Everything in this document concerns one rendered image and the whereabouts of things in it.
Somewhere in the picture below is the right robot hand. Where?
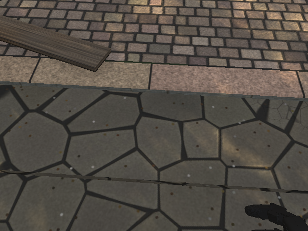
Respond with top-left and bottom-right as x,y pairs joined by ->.
244,202 -> 308,231

